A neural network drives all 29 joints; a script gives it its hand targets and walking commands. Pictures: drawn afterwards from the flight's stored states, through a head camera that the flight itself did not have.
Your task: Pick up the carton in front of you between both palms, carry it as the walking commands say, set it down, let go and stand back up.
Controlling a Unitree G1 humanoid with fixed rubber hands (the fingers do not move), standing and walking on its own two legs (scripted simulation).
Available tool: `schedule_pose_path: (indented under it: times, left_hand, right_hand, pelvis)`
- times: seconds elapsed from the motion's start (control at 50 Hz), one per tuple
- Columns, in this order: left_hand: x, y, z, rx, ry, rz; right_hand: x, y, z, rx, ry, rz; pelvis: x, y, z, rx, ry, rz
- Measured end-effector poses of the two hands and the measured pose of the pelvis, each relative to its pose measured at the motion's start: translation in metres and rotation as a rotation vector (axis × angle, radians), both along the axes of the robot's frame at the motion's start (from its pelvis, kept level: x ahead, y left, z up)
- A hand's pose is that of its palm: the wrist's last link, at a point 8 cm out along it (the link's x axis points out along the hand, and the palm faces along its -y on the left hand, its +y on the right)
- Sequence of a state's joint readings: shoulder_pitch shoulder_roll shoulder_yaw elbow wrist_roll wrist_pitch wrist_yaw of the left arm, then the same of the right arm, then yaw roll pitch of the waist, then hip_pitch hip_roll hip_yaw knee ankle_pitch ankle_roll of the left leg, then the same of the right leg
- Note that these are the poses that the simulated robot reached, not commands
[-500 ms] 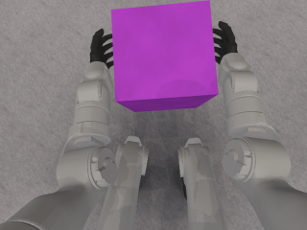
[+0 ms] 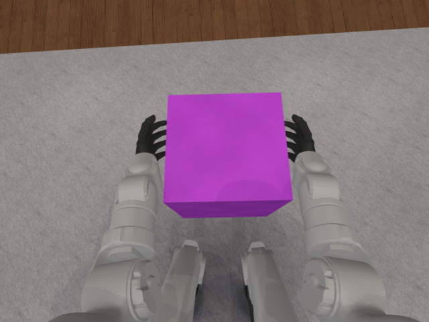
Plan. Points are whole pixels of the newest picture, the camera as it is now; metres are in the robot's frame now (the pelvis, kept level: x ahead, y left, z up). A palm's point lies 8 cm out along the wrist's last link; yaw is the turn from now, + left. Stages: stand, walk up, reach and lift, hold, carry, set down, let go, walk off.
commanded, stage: reach and lift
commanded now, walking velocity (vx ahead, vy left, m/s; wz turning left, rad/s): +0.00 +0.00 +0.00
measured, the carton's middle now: (224, 165) +0.42 +0.00 -0.11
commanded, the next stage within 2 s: hold in 1.80 s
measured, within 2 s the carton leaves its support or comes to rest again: neither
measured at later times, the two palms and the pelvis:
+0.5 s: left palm (113, 139) +0.37 +0.15 +0.11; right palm (340, 144) +0.37 -0.15 +0.11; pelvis +0.05 +0.00 +0.13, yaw +0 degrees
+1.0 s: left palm (77, 128) +0.35 +0.15 +0.20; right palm (384, 141) +0.34 -0.15 +0.19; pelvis +0.05 +0.01 +0.17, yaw +0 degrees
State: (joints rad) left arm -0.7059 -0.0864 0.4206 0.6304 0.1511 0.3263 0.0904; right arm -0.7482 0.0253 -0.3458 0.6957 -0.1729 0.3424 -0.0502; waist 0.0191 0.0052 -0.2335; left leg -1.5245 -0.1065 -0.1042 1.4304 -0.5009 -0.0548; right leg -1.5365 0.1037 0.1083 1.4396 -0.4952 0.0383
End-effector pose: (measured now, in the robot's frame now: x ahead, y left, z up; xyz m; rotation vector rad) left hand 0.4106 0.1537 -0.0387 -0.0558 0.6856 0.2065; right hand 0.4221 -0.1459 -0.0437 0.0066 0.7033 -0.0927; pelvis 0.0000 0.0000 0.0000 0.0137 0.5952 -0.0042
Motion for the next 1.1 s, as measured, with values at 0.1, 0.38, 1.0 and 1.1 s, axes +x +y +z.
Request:
schedule_pose_path:
  times: [0.1,0.38,1.0,1.1]
  left_hand:
    - [-0.008,0.000,0.032,-0.002,-0.001,-0.008]
    - [-0.030,0.000,0.116,0.000,-0.006,-0.031]
    - [-0.065,-0.001,0.234,0.035,0.006,-0.092]
    - [-0.064,-0.001,0.237,0.037,-0.005,-0.090]
  right_hand:
    - [-0.010,0.000,0.033,0.001,0.000,-0.010]
    - [-0.038,0.000,0.117,0.001,-0.006,-0.032]
    - [-0.082,-0.001,0.236,-0.032,0.004,-0.036]
    - [-0.080,-0.001,0.238,-0.033,-0.007,-0.032]
  pelvis:
    - [0.011,0.000,0.030,-0.003,-0.055,-0.001]
    - [0.041,0.004,0.107,-0.011,-0.235,-0.003]
    - [0.049,0.006,0.172,-0.016,-0.655,-0.005]
    - [0.046,0.005,0.172,-0.016,-0.655,-0.004]
